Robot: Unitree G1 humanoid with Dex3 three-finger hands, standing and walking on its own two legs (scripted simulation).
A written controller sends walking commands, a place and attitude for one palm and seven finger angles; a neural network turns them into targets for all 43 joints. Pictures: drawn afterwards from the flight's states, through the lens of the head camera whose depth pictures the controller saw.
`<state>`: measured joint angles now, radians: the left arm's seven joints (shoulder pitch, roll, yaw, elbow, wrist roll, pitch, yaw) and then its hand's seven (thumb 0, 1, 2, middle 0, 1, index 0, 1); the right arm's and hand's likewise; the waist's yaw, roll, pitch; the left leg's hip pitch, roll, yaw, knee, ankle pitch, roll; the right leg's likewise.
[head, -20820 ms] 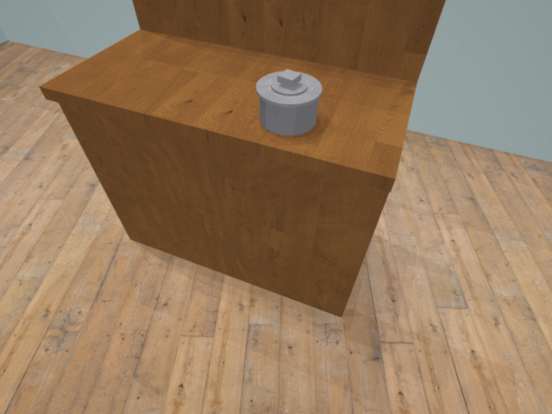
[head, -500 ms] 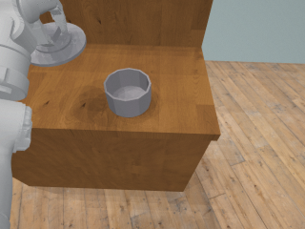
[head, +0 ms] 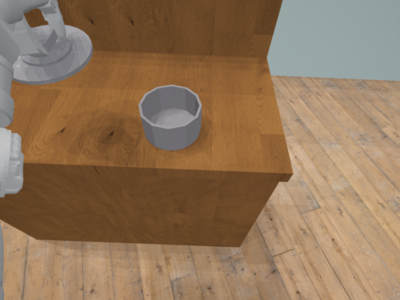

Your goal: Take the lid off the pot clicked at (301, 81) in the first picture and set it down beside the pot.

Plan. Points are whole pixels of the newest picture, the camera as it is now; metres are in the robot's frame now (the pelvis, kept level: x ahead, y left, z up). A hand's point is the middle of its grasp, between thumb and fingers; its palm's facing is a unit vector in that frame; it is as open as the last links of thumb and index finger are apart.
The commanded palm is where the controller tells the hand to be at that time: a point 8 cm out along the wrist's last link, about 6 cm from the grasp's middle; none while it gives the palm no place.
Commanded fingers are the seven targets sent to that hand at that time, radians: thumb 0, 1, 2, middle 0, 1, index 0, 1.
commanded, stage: move the lid sideways beside the pot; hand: left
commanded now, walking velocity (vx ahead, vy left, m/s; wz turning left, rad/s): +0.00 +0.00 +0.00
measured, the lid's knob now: (40, 39) +0.52 +0.26 +0.24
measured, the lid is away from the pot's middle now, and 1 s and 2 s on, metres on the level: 0.21 0.23 0.23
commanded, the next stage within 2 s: lower the lid onto the table in 0.26 s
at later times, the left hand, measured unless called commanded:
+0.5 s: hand (11, 45) +0.48 +0.29 +0.25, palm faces -0.30 -0.09 -0.95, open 7.7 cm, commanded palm +0.50 +0.28 +0.32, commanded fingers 0.00 0.67 0.96 -0.83 -1.07 -0.80 -1.03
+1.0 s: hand (36, 56) +0.50 +0.27 +0.21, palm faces -0.34 -0.11 -0.94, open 7.7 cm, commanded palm +0.51 +0.27 +0.29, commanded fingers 0.00 0.67 0.96 -0.83 -1.07 -0.80 -1.03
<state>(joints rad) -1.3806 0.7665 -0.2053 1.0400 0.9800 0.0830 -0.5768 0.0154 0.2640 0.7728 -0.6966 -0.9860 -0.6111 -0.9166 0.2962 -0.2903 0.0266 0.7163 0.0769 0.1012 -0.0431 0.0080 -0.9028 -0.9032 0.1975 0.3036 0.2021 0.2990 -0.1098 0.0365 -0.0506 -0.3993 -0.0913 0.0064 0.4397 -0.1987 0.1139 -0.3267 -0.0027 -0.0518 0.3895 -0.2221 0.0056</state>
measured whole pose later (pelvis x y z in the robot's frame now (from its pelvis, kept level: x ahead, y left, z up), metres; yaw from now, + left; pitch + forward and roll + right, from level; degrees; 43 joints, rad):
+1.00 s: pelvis +0.01 +0.00 +0.00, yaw -1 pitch +11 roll -2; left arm -1.34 0.80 -0.17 1.13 0.99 0.07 -0.56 0.02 0.27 0.77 -0.69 -0.99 -0.60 -0.92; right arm 0.33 -0.30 0.02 0.72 0.09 0.10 -0.04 0.01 -0.90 -0.90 0.20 0.30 0.20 0.30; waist -0.13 0.04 -0.05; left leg -0.43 -0.08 0.01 0.47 -0.22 0.11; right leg -0.35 0.01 -0.04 0.40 -0.23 0.01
